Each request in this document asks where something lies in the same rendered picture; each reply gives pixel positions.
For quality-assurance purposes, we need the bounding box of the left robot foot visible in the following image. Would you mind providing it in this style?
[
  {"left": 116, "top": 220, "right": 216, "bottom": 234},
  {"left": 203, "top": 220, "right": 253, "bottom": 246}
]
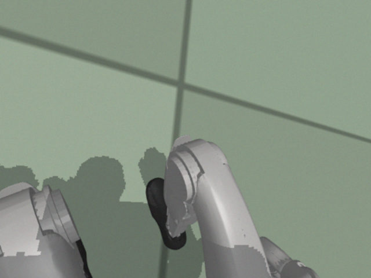
[{"left": 76, "top": 238, "right": 93, "bottom": 278}]

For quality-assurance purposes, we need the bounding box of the right robot arm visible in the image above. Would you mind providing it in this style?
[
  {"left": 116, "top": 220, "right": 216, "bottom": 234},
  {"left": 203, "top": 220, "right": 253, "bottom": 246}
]
[{"left": 280, "top": 260, "right": 320, "bottom": 278}]

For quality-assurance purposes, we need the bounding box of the right robot hand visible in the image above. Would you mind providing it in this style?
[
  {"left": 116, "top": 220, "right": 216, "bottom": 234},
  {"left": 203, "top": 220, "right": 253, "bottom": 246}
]
[{"left": 260, "top": 237, "right": 292, "bottom": 278}]

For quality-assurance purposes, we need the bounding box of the right robot foot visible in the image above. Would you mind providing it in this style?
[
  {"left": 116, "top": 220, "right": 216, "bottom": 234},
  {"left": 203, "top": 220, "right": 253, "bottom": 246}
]
[{"left": 146, "top": 178, "right": 187, "bottom": 250}]

